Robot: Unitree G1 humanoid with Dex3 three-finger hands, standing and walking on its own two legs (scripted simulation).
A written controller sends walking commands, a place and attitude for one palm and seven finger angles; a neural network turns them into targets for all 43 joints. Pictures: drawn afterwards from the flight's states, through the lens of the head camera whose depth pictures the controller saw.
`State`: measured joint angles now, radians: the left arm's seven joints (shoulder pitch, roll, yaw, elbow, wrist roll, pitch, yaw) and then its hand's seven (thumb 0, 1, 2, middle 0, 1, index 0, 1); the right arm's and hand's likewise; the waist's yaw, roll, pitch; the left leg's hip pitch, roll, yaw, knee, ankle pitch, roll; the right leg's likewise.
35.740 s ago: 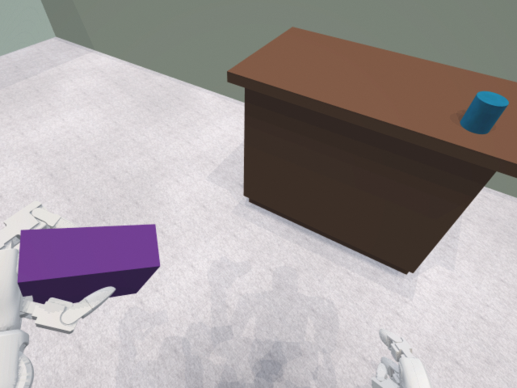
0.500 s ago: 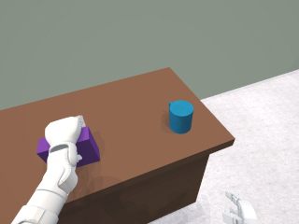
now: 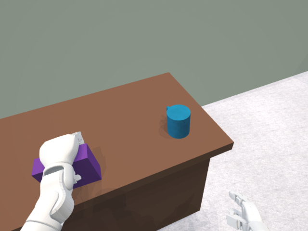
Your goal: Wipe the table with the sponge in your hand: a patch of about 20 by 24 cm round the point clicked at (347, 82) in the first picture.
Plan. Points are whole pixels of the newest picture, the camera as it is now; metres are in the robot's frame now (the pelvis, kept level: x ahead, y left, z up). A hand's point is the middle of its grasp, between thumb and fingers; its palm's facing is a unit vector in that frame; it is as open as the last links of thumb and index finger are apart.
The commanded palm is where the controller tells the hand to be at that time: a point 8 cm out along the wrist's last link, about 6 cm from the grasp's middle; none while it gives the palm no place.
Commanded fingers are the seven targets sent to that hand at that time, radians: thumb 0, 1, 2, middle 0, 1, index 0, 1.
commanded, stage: slide across to the third lane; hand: left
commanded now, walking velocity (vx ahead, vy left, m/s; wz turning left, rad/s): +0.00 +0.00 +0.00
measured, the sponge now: (73, 173) +0.26 +0.28 +0.02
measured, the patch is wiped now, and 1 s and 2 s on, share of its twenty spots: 0.85 0.85 0.90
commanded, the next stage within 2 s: wipe forward along the third lane in 0.62 s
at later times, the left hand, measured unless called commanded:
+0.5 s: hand (82, 160) +0.27 +0.23 +0.07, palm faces +0.01 -0.07 -1.00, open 9.5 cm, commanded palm +0.26 +0.22 +0.13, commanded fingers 0.00 0.10 1.30 -1.20 -1.60 -1.20 -1.60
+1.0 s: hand (94, 147) +0.32 +0.21 +0.07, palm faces +0.00 -0.09 -1.00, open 9.5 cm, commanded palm +0.29 +0.22 +0.12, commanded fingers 0.00 0.10 1.30 -1.20 -1.60 -1.20 -1.60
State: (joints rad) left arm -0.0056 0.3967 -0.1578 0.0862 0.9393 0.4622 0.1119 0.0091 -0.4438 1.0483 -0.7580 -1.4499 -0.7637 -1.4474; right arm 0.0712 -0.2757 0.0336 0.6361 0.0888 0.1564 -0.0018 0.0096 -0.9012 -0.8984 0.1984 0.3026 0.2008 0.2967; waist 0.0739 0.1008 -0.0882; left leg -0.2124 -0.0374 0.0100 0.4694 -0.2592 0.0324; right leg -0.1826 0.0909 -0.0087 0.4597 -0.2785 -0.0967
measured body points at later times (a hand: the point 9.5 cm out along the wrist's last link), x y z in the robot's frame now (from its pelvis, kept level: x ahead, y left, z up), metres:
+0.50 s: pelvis -0.02 -0.01 +0.00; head -0.05 -0.06 +0.45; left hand +0.26 +0.23 +0.13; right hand +0.22 -0.23 -0.08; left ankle -0.01 +0.10 -0.74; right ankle -0.02 -0.06 -0.74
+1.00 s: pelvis -0.01 -0.02 +0.00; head -0.04 -0.06 +0.45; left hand +0.31 +0.22 +0.13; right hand +0.21 -0.25 -0.09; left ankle -0.01 +0.10 -0.74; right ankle -0.02 -0.06 -0.74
